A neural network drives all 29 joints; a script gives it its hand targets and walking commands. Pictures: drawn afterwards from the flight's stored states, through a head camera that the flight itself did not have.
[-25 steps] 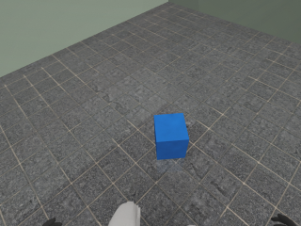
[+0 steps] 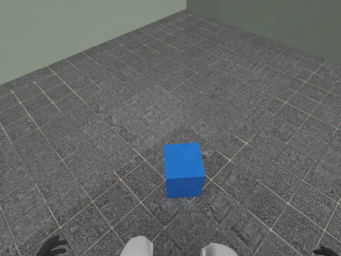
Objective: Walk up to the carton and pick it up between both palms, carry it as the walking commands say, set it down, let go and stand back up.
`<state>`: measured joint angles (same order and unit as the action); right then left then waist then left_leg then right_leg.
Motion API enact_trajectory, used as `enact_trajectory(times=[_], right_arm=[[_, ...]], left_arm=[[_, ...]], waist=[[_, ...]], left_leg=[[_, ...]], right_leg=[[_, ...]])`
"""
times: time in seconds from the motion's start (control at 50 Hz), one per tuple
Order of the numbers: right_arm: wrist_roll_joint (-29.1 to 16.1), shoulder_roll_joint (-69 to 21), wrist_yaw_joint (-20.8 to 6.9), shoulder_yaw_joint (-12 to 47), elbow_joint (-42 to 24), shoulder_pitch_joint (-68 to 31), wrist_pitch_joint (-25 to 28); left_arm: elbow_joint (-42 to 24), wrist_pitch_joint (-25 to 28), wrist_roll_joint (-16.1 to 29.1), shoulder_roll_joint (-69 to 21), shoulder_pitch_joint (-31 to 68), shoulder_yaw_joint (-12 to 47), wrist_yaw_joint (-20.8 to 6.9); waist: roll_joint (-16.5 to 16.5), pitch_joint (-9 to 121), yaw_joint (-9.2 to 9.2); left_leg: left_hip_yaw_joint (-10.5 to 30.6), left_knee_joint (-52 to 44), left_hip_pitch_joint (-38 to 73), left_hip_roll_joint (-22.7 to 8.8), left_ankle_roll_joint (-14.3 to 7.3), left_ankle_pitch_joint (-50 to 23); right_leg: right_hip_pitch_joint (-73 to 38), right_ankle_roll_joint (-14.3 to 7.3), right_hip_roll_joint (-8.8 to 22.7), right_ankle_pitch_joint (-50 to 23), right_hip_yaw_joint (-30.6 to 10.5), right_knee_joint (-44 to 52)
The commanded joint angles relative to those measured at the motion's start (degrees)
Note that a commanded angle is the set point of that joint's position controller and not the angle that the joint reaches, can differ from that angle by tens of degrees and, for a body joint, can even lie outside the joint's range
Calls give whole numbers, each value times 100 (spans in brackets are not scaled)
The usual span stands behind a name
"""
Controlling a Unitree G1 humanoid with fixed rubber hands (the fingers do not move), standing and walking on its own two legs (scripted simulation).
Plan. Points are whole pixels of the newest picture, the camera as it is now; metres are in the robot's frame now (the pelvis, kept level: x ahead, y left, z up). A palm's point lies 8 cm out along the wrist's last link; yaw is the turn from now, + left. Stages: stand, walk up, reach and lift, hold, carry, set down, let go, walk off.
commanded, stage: walk up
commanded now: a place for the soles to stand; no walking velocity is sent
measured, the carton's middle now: (182, 171) +0.63 -0.01 -0.59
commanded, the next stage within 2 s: none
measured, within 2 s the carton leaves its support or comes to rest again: neither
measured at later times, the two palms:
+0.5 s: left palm (76, 234) +0.17 +0.27 -0.10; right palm out of the picture +0.17 -0.38 -0.06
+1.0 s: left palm (87, 228) +0.19 +0.25 -0.10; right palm out of the picture +0.21 -0.39 -0.06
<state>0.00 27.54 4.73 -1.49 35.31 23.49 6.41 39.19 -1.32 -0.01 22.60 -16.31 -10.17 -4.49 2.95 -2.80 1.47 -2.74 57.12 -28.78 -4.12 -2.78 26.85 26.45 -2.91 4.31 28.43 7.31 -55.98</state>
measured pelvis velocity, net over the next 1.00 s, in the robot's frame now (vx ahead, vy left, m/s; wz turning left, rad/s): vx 0.09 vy -0.07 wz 0.06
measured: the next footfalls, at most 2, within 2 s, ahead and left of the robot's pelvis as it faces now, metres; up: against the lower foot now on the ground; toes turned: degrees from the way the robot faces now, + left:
left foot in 0.32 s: +0.21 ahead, +0.10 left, +0.00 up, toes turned +5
right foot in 0.54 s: +0.20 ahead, -0.14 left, +0.00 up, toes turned -1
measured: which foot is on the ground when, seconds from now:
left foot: up 0.00-0.30, down 0.32-0.56, up 0.58-0.84, down 0.86-1.00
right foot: down 0.00-0.34, up 0.36-0.52, down 0.54-1.00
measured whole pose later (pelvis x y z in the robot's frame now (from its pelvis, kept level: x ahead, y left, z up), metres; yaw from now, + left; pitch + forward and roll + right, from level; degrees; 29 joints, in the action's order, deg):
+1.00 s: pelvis +0.09 -0.07 -0.01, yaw +4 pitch -1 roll +0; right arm 0.0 26.6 5.0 -1.5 35.7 20.2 4.3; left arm 40.1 -1.0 0.0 22.6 -10.6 -6.4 -0.7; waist 2.6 -5.4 2.0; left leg 2.4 58.5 -33.5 -0.4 -1.4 24.3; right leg 27.3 -0.8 3.7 32.9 7.8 -60.0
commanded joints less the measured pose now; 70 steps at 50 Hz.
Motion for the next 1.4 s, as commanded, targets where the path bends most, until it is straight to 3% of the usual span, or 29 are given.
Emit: enact_trajectory(times=[0.0, 0.06, 0.12, 0.2, 0.26, 0.28, 0.3, 0.32, 0.38, 0.46, 0.5, 0.54, 0.58, 0.66, 0.72, 0.78, 0.82, 0.86, 0.88, 0.98, 1.02, 1.04, 1.14, 1.18, 1.2, 1.24, 1.3, 1.36, 1.38], right_arm=[[70, 1182, 188, -511, 191, -796, -50], [21, 1214, 87, -497, 533, 253, -26], [3, 962, 105, -374, 350, 6, -4], [7, 758, 169, -321, 325, 95, -4], [45, 845, 219, -414, 623, 1088, 71], [170, 1185, 281, -529, 627, 1486, 107], [261, 1810, 336, -696, 425, 1569, 109], [91, 2165, 345, -785, 358, 1389, 54], [161, 2034, 420, -754, 278, 163, 33], [348, 1812, 191, -638, 147, -316, -43], [298, 1470, 75, -528, 111, -473, -134], [145, 606, 77, -314, -41, -499, -171], [65, 1146, 85, -488, 181, -686, -218], [39, 897, 1, -343, 223, -173, -174], [21, 815, 47, -287, 108, -491, -164], [41, 763, 46, -294, 211, -268, -136], [75, 885, 37, -360, 363, 247, -61], [157, 1566, 65, -511, 190, 445, -45], [102, 1642, 69, -523, 172, 397, -57], [162, 1300, 11, -383, 7, -844, -181], [106, 960, 22, -371, 10, -805, -238], [133, 1139, 40, -446, 71, -811, -252], [120, 999, -93, -415, 241, -114, -45], [152, 1157, -56, -477, 302, 149, -2], [198, 1514, -32, -512, 209, 103, 18], [174, 1657, -5, -500, 173, -83, -4], [167, 1335, -8, -383, 15, -744, -108], [93, 950, -1, -355, 66, -741, -180], [120, 1083, -6, -435, 139, -588, -178]], left_arm=[[-316, 188, -228, 1912, -402, -322, 184], [-442, 228, -248, 1553, -323, -214, 232], [-397, 201, -326, 1424, -773, -87, 260], [-591, 47, -352, 1355, -484, 13, 259], [-779, -31, -233, 1291, 223, 69, 279], [-849, 9, -148, 1092, 326, 107, 292], [-981, 58, -116, 894, 390, 165, 310], [-956, -25, -147, 1432, 574, 44, 338], [-618, -119, -236, 1541, 541, -5, 258], [-112, -105, -98, 1247, -184, -71, 113], [145, 42, -85, 1134, -703, -65, 205], [-58, 207, -281, 1974, -364, -158, 334], [-147, 266, -145, 1847, 434, -159, 411], [-53, 310, -217, 1481, -9, -27, 512], [-70, 251, -181, 1529, -224, -38, 560], [-221, 176, -131, 1565, 144, -12, 550], [-363, 166, -54, 1476, 644, 58, 516], [-485, 169, 73, 1156, 768, 133, 498], [-490, 137, 64, 1198, 1022, 125, 515], [72, 188, -93, 1176, 109, 108, 374], [25, 257, -207, 1879, 154, -34, 386], [-65, 281, -201, 1921, 447, -35, 394], [-137, 276, -126, 1630, 953, 84, 408], [-216, 180, -71, 1324, 989, 165, 400], [-281, 147, -9, 1149, 1050, 180, 395], [-239, 131, 6, 1187, 1157, 169, 414], [-9, 218, -50, 1206, 645, 116, 376], [-72, 269, -165, 1765, 628, 36, 367], [-122, 269, -164, 1767, 853, 51, 369]], waist=[[372, -889, 508], [491, -250, 288], [875, 49, 527], [1212, 310, 438], [657, 865, -275], [188, 1169, -541], [-923, 1237, -667], [-728, 1184, -671], [-277, -86, -115], [-1457, -20, 86], [-975, 283, 390], [1122, -191, 455], [-85, -518, 166], [567, 312, 296], [716, 504, 457], [771, 505, 240], [268, 719, -199], [-1089, 1177, -417], [-1180, 1110, -442], [-953, 425, 287], [771, 92, 400], [365, -183, 305], [330, 287, -80], [-566, 638, -168], [-1330, 720, -190], [-1096, 693, -176], [-852, 515, 145], [481, 138, 229], [397, 42, 128]], left_leg=[[807, 1942, -2829, 399, 102, -181], [565, 1459, -2289, 247, 190, -537], [210, 600, -2193, 302, 205, -357], [-587, -464, -1298, 367, 119, -690], [-718, -1887, 974, 669, -106, -2031], [467, -1824, 2196, 147, -591, -2112], [3270, -2282, 2782, -1444, -1510, -2441], [4889, -3060, 2152, -2348, -2357, -1179], [3793, -3178, 188, -1862, -1598, 1281], [2393, -2938, -1023, -934, -910, 1517], [1695, -1737, -1435, -524, -605, 877], [428, 1066, -2712, 600, 127, 377], [1108, 1410, -2054, 307, 66, -222], [652, 880, -1879, 416, 118, 67], [406, 440, -1816, 374, 73, 283], [-160, -334, -1060, 371, 13, -132], [34, -1128, 421, 373, -188, -1861], [3174, -1640, 1514, -899, -1488, -3520], [4014, -1944, 1490, -1400, -2034, -3501], [2527, -1559, -941, -392, -804, -976], [510, 336, -1971, 616, -93, -175], [561, 1000, -1865, 388, -30, 224], [60, -517, -269, 345, -29, -402], [1215, -1223, 749, 92, -237, -2104], [3033, -1861, 936, -569, -849, -2245], [3906, -2032, 761, -1027, -1500, -2247], [2794, -1581, -566, -477, -920, -1599], [328, 299, -1354, 526, -97, -514], [218, 628, -1173, 388, 14, 158]], right_leg=[[-1215, -218, 1639, 2581, -3620, 4461], [-1956, -268, 1184, -798, -2233, 3230], [-2504, -397, 1083, -3478, -1491, 2532], [-2180, -549, 949, -4400, -890, 1984], [-1014, -328, 465, -4387, -80, 370], [253, -51, 346, -3961, -255, -693], [1782, 316, -155, -1894, -357, -2085], [1918, 549, -76, 731, -1211, -2567], [1547, 402, 436, 583, -1483, -2177], [-139, 93, 39, 857, -738, -365], [-1234, 13, -211, 364, -607, 1418], [-741, -468, 1893, 2100, -3754, 3637], [-477, -299, 1858, 875, -3357, 3557], [-2184, -165, 1381, -4033, -1923, 1957], [-2521, -271, 1478, -5001, -1711, 1596], [-1960, -259, 1358, -4930, -1259, 1352], [-868, -30, 993, -4051, -775, 691], [681, 475, -133, -1926, -672, -1162], [878, 497, -158, 491, -991, -1085], [-828, -74, 31, 213, -1146, 1273], [-940, -700, 1710, 1977, -3068, 3315], [-694, -931, 2177, 1401, -3483, 3441], [-628, -649, 1336, -2108, -1424, 1662], [81, -151, 593, -1264, -787, 416], [606, 165, -31, -427, -627, -349], [485, 167, -125, 782, -880, -172], [-603, -71, 64, -83, -1098, 981], [-714, -928, 1691, 911, -2650, 2933], [-498, -1099, 1958, 479, -2792, 2933]])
